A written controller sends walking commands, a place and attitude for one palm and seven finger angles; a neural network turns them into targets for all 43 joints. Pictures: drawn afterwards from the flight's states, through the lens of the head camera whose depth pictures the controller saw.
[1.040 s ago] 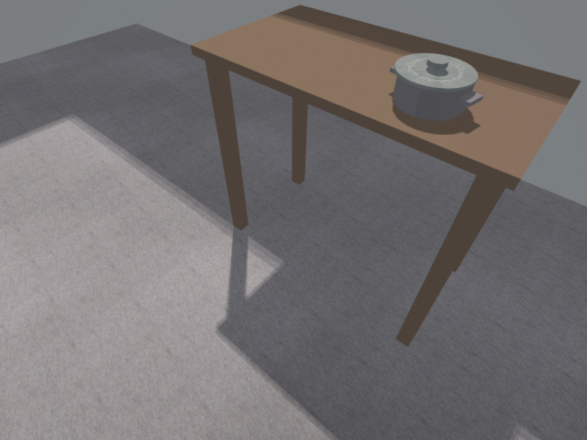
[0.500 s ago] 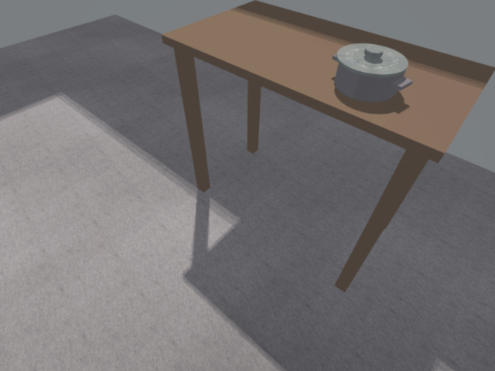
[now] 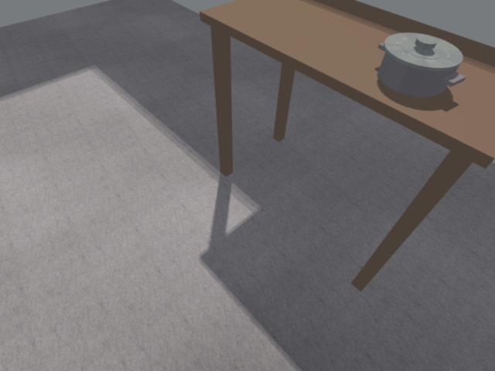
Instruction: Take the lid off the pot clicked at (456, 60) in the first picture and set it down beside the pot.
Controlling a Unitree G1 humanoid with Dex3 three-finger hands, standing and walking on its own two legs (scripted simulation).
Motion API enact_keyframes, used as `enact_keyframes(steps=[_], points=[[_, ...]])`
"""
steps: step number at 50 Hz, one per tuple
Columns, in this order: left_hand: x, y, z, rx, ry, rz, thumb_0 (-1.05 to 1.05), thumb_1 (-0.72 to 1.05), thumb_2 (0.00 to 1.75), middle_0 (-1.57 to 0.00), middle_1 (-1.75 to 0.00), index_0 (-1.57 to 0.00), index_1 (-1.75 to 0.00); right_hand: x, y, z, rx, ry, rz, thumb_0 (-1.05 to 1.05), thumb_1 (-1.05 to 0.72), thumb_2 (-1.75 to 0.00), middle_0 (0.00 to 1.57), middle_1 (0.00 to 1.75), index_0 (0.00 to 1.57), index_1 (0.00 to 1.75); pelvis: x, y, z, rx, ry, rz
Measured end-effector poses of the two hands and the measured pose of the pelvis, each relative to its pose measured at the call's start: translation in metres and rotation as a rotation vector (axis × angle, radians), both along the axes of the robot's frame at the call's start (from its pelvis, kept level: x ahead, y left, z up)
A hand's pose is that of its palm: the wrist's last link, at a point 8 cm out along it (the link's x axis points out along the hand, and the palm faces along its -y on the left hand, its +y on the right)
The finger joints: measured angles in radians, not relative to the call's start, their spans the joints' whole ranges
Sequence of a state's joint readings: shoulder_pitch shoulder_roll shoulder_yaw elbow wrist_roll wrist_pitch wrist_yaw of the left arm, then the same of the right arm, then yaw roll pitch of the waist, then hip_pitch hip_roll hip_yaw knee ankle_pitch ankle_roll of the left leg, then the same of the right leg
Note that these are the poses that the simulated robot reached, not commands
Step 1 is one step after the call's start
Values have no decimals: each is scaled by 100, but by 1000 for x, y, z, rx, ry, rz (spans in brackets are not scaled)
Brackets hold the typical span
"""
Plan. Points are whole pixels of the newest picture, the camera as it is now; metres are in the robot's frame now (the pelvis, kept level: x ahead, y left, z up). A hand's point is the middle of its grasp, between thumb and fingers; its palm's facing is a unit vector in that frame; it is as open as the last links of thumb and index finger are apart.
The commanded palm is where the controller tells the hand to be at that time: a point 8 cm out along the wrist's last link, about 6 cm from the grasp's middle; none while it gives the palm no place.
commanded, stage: walk to a spot facing it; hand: left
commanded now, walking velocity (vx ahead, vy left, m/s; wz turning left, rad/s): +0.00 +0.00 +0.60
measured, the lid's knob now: (425, 42) +0.80 -0.39 +0.16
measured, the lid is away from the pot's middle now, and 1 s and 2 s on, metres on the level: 0.00 0.00 0.00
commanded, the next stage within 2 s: turn to face it in 0.78 s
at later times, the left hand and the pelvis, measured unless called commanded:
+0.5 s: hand out of the picture +0.07 +0.23 -0.14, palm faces +0.25 -0.93 -0.26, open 7.4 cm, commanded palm none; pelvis +0.05 +0.00 +0.01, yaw +16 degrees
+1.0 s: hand out of the picture +0.01 +0.12 -0.16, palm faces +0.60 -0.77 -0.21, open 7.4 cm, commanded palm none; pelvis +0.18 +0.04 -0.01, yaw +33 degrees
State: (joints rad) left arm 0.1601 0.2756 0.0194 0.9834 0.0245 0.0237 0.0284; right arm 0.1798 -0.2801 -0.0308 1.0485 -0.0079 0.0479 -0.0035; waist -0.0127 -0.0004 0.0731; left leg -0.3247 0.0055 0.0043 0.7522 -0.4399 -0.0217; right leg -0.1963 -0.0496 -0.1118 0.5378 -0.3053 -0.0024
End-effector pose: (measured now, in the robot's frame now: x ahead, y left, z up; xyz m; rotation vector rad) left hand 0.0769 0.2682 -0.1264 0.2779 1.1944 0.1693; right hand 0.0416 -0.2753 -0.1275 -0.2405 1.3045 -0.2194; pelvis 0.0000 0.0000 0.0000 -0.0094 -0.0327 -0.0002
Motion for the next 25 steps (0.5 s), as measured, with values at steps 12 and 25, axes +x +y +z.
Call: enact_keyframes(steps=[12, 25], points=[[-55, 21, -14, -86, 76, 156, 0, 90, 90, -20, -30, -20, -30, -4, 63, 3, 48, 41, 87, 0, -91, -90, 20, 30, 20, 29, 2, 29, 2, -6, 35, 124], [-24, 1, 14, -35, -31, 269, 0, 90, 90, -20, -30, -20, -30, 52, 36, -9, 82, 73, 186, 1, -91, -90, 20, 30, 20, 29, 46, 4, 6, 8, 64, 274]])
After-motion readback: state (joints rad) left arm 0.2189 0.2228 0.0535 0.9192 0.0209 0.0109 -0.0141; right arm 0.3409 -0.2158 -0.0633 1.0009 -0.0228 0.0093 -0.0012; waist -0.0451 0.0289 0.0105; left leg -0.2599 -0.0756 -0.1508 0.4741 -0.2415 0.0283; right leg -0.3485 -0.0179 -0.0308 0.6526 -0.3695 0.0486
